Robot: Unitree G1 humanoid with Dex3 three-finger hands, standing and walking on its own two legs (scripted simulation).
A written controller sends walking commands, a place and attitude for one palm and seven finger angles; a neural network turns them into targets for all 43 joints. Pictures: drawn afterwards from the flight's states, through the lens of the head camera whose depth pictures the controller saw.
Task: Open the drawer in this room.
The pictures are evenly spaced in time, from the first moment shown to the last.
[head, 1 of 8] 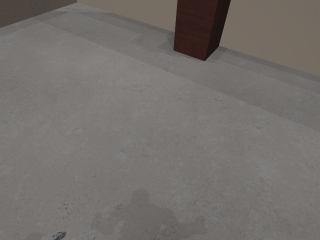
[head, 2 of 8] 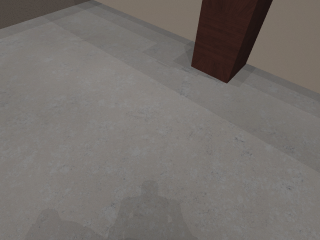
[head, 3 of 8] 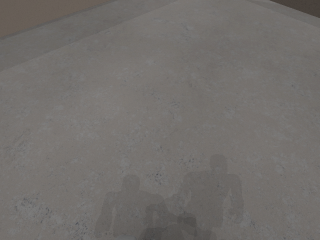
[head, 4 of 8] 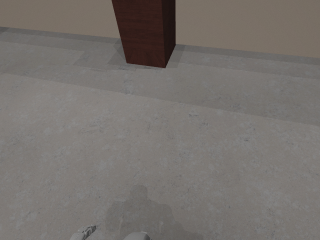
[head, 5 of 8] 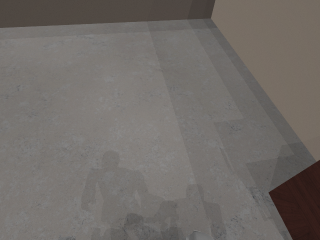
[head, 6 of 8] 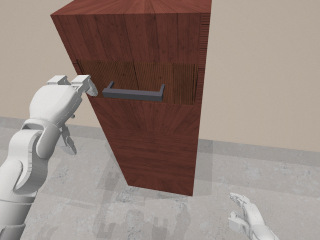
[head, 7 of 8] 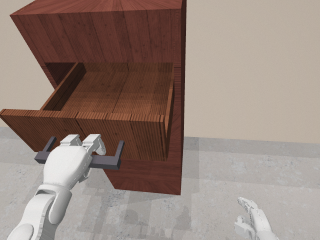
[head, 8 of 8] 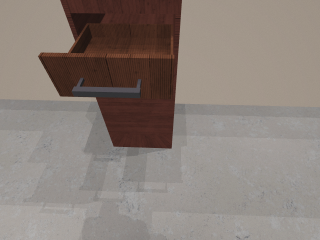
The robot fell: no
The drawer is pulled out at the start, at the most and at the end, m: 0.00 0.30 0.29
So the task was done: yes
